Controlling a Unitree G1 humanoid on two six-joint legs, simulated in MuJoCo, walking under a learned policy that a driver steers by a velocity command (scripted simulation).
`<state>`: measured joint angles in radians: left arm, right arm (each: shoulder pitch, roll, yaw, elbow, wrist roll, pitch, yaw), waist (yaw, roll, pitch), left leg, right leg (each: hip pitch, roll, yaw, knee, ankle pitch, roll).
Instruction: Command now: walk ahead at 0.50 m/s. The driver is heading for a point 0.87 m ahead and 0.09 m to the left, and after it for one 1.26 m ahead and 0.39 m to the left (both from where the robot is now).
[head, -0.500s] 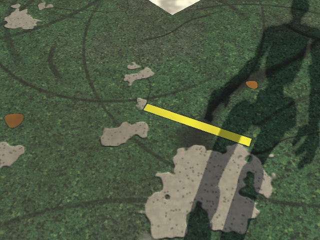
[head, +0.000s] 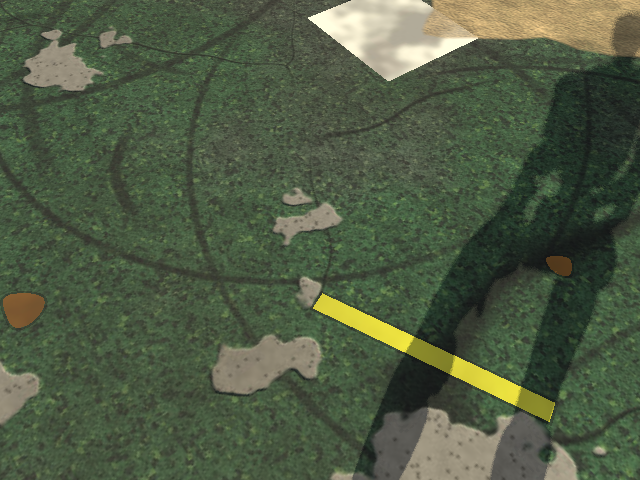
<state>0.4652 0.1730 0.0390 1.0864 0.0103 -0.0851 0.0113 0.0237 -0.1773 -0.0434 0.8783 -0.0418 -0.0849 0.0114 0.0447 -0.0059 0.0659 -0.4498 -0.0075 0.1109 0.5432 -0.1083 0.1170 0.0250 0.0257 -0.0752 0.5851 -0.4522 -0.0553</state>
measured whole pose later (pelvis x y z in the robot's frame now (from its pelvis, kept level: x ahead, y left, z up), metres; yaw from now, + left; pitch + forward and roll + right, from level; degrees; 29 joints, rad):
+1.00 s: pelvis +0.53 -0.02 +0.02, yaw +5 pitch +1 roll -1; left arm 0.44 0.17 0.04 1.05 0.02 -0.11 0.01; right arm 0.09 -0.19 -0.04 0.90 -0.02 -0.03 0.04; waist 0.04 0.03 0.04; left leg -0.61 0.06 0.06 0.66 -0.02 0.07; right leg 0.11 0.08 -0.16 0.15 -0.28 -0.07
